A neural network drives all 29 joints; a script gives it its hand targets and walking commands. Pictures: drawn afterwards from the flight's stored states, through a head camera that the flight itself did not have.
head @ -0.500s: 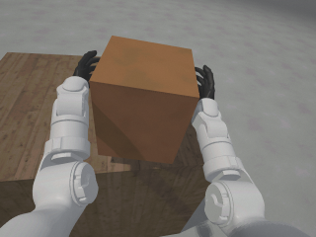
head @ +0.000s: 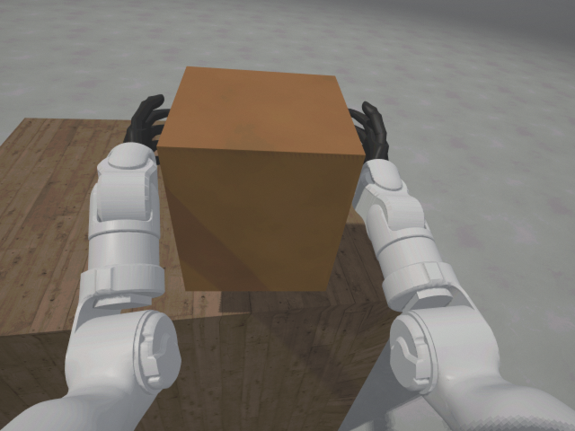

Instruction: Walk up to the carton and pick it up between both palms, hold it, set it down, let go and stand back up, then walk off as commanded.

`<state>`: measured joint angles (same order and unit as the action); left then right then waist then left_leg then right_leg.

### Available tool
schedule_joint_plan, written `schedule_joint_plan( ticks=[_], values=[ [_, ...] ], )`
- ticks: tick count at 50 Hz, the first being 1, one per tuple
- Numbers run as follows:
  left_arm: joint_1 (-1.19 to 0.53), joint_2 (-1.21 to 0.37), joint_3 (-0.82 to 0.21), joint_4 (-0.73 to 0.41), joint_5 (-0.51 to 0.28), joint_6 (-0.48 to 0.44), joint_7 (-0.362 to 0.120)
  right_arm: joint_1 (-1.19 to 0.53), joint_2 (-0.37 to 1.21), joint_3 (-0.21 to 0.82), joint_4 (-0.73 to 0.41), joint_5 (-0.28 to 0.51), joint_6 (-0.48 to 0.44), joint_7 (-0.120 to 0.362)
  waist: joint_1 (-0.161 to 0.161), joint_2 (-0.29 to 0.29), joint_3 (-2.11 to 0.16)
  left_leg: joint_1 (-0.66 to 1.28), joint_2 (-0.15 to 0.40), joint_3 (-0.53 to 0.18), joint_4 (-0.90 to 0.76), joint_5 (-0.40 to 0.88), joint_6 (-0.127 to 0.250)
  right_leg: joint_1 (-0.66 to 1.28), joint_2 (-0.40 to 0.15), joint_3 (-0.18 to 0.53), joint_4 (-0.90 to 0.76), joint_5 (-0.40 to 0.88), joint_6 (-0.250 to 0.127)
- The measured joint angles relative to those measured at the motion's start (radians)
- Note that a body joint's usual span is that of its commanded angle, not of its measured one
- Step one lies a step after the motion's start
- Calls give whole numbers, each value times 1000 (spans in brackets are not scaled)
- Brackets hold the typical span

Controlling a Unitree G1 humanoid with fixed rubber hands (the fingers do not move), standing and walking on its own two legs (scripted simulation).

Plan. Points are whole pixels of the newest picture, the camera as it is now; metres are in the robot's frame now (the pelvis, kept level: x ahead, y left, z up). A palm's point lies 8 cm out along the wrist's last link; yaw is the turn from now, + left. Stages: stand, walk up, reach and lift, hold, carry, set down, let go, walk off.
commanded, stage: reach and lift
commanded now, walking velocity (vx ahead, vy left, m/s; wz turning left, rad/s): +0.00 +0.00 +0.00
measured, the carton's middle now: (259, 184) +0.41 +0.00 +0.18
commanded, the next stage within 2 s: hold in 1.50 s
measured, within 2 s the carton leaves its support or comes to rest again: neither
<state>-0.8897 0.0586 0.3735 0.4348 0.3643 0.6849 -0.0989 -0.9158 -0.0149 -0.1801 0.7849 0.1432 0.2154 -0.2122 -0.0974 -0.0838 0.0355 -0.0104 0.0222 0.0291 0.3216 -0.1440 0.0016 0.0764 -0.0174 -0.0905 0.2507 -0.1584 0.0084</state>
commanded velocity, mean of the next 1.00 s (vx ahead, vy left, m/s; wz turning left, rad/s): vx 0.00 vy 0.00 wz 0.00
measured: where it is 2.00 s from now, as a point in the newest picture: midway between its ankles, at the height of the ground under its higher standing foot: outside the picture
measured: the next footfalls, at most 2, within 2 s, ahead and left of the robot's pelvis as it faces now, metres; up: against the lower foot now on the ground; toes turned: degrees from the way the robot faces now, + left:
none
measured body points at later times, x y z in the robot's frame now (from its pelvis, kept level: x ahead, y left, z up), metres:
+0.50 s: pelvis +0.00 -0.01 +0.00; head -0.08 +0.02 +0.44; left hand +0.40 +0.16 +0.28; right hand +0.40 -0.15 +0.30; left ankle +0.03 +0.11 -0.75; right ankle +0.00 -0.12 -0.75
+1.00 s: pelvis +0.01 -0.01 +0.00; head -0.07 +0.02 +0.44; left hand +0.41 +0.15 +0.29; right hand +0.40 -0.16 +0.32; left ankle +0.03 +0.11 -0.75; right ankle +0.00 -0.12 -0.75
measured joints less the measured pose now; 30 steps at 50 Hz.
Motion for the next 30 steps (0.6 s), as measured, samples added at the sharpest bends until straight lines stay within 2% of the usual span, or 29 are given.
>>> schedule_joint_plan(
  ticks=[14,18,30],
  values=[
    [-38,11,34,-11,-27,96,11,-86,-40,59,32,59,111,-21,4,17,-65,-27,12,-7,4,9,-12,-39,14,2,29,-7,-15],
    [-80,28,51,47,-27,105,4,-133,-45,47,67,54,146,-28,7,19,-79,-40,11,-13,9,7,-10,-51,14,-1,37,-11,-16],
    [-98,51,9,41,-53,148,21,-188,-94,116,79,130,215,-48,6,23,-103,-71,16,-18,25,-3,-16,-72,23,6,30,-9,-19]
  ],
)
